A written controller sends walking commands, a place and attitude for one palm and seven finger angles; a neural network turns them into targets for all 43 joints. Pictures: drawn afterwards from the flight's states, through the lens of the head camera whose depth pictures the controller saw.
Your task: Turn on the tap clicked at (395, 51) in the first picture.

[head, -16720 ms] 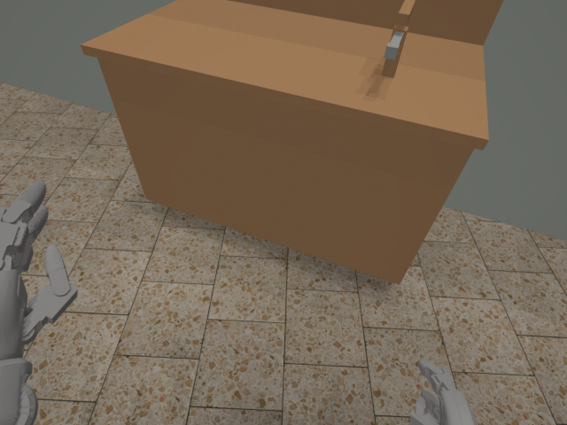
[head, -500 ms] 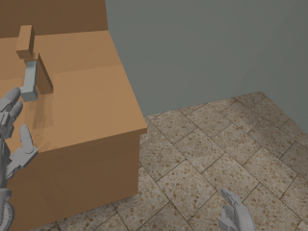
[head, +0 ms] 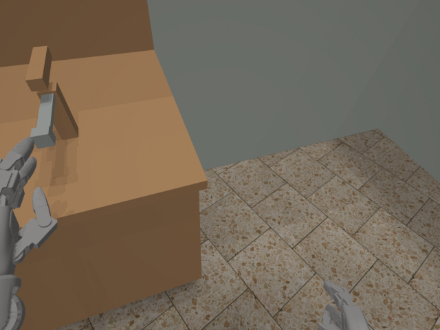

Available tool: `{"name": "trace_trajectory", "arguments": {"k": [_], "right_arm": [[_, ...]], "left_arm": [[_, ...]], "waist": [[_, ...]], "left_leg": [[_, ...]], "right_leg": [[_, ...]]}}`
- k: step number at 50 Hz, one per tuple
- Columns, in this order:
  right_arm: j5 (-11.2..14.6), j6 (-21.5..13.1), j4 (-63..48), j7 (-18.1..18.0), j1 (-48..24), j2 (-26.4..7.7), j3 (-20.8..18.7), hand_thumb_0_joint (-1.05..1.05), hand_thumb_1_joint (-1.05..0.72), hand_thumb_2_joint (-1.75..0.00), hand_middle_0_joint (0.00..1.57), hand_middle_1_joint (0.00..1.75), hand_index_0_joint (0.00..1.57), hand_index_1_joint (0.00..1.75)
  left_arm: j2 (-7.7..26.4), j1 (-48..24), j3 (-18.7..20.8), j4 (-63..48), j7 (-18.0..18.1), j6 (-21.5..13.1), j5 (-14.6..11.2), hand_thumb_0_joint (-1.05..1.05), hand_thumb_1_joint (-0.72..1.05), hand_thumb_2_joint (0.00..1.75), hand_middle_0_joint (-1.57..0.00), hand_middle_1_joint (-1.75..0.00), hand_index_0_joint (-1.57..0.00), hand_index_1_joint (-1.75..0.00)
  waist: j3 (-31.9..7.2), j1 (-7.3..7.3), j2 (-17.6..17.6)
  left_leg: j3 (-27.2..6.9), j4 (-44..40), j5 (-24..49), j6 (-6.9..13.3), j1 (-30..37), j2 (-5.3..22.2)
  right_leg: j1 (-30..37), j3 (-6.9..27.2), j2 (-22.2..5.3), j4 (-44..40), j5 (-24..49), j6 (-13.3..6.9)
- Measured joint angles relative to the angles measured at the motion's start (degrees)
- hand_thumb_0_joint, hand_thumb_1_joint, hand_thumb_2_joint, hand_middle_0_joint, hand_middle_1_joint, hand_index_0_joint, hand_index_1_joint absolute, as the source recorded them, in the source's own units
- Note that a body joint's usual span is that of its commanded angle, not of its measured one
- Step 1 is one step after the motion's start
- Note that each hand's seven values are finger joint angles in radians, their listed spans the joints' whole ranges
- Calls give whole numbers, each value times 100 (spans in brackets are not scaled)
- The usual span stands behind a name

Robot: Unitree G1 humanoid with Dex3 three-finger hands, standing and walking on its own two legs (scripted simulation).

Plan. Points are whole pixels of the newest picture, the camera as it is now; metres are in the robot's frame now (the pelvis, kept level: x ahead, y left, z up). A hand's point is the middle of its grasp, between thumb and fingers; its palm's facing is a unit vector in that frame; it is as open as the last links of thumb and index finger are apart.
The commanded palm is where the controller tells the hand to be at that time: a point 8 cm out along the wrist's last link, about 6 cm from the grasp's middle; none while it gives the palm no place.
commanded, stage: come to a stop and stand still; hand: left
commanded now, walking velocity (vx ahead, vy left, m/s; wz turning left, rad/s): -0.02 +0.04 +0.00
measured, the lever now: (43, 137) +0.38 +0.35 +0.14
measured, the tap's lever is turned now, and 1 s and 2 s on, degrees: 0 0 0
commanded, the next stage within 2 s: look again from close up in 0.88 s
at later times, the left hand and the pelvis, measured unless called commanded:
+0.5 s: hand (52, 201) +0.24 +0.26 +0.16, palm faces +0.43 -0.85 -0.30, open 7.5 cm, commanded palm +0.18 +0.28 +0.17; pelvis +0.01 +0.00 +0.00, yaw -1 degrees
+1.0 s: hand (54, 214) +0.23 +0.25 +0.15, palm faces +0.39 -0.86 -0.32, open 7.5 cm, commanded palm +0.17 +0.29 +0.17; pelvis +0.00 +0.01 +0.00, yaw -1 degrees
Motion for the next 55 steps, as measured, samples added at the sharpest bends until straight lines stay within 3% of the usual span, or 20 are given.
{"name": "trace_trajectory", "arguments": {"k": [2, 5, 8, 11, 13, 15, 19, 23, 29, 34, 39, 45, 55], "right_arm": [[-57, -160, -14, 10, 62, 3, -41, 1, -91, -89, 20, 30, 21, 30], [24, -280, 101, 145, -165, 36, -17, 1, -91, -89, 20, 30, 21, 30], [80, -432, -42, 286, -229, -26, -98, 1, -91, -89, 20, 30, 21, 30], [92, -495, -123, 318, -195, -81, -138, 1, -91, -89, 20, 30, 21, 30], [76, -476, -118, 272, -142, -57, -127, 1, -91, -89, 20, 30, 21, 30], [56, -434, -84, 198, -85, 1, -92, 1, -91, -89, 20, 30, 21, 30], [42, -376, -11, 87, -26, 82, -18, 1, -91, -89, 20, 30, 21, 30], [27, -423, 37, 87, -84, 59, 25, 1, -91, -89, 20, 30, 21, 30], [0, -398, -55, 160, -272, 53, 40, 1, -91, -89, 20, 30, 21, 30], [-12, -245, -201, 126, -344, 144, 81, 1, -91, -89, 20, 30, 21, 30], [-12, -158, -232, 83, -260, 151, 113, 1, -90, -89, 20, 30, 21, 30], [-19, -125, -103, 71, -143, 85, 107, 1, -90, -89, 20, 30, 21, 30], [-17, -52, -76, 20, -89, 76, 79, 1, -90, -89, 20, 30, 21, 30]], "left_arm": [[446, -745, 222, 288, -237, -116, 348, 2, 88, 90, -21, -30, -21, -30], [781, -1410, 643, 776, -188, -337, 113, 2, 88, 90, -21, -30, -21, -30], [422, -1030, 566, 499, -98, -274, -45, 2, 89, 90, -20, -30, -20, -30], [40, -251, 25, -22, -154, -278, -13, 2, 89, 90, -20, -30, -20, -30], [-15, 160, -247, -219, -227, -300, 31, 2, 89, 90, -20, -30, -20, -30], [84, 358, -276, -262, -269, -300, 42, 2, 89, 90, -21, -30, -21, -30], [335, 96, 102, -46, -168, -235, -14, 2, 88, 90, -22, -30, -22, -30], [230, -399, 332, 0, -12, -145, -57, 2, 88, 90, -21, -30, -21, -30], [-58, -401, -34, -278, -12, -114, 15, 2, 89, 90, -20, -30, -20, -30], [165, -91, -36, -295, -102, -55, 0, 2, 89, 90, -21, -30, -21, -30], [294, -31, 161, -268, -81, 14, -67, 2, 88, 90, -21, -30, -21, -30], [62, -122, 63, -261, -18, 40, -48, 2, 89, 90, -21, -30, -21, -30], [-13, -198, -53, 28, 7, 51, 14, 2, 89, 90, -21, -30, -21, -30]], "waist": [[79, 166, -69], [269, 220, -199], [315, 107, -126], [260, -7, -36], [198, -44, -44], [157, -43, -110], [187, 36, -272], [246, 116, -336], [166, 29, -290], [107, -77, -270], [129, -23, -265], [110, 88, -194], [51, 18, -79]], "left_leg": [[-77, 202, -34, -15, -228, 30], [-32, 251, -9, -44, -310, 75], [108, 298, -65, -14, -293, 61], [189, 348, -158, 32, -250, 21], [197, 371, -213, 39, -223, 14], [181, 380, -252, 29, -194, 23], [112, 373, -281, 4, -136, 37], [96, 362, -302, 9, -74, 33], [148, 340, -332, 52, -42, 7], [178, 299, -321, 61, -31, 1], [160, 236, -264, 64, -11, -22], [126, 164, -187, 72, 20, -43], [117, 21, -51, 43, 52, -21]], "right_leg": [[-192, -82, 32, 181, -48, -25], [-352, -35, 73, 337, -62, -80], [-442, 104, 52, 520, -134, -49], [-449, 184, 10, 638, -247, 5], [-417, 193, 1, 648, -298, 20], [-366, 179, 11, 621, -322, 14], [-251, 112, 28, 537, -331, -18], [-158, 97, 24, 467, -321, -10], [-116, 148, -6, 392, -305, 42], [-110, 179, -14, 341, -278, 58], [-95, 159, -35, 310, -249, 64], [-47, 123, -53, 229, -180, 71], [-25, 115, -29, 107, -55, 43]]}}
